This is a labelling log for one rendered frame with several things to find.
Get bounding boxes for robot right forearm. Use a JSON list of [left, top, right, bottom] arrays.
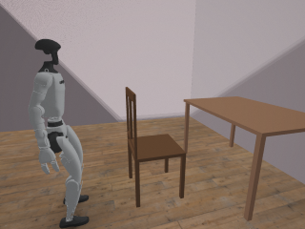
[[29, 107, 51, 150]]

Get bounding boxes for chair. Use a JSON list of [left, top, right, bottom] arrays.
[[125, 87, 187, 208]]

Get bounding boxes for robot left thigh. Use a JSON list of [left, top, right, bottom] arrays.
[[66, 125, 83, 167]]

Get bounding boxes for table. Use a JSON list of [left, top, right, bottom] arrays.
[[183, 96, 305, 221]]

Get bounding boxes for robot right hand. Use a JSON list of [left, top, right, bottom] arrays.
[[38, 148, 60, 175]]

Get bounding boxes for right robot upper arm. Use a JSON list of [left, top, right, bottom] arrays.
[[28, 72, 53, 116]]

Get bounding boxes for robot right thigh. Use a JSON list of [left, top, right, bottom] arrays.
[[49, 133, 82, 187]]

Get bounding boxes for robot thigh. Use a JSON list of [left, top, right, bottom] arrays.
[[66, 125, 83, 167], [49, 133, 82, 187]]

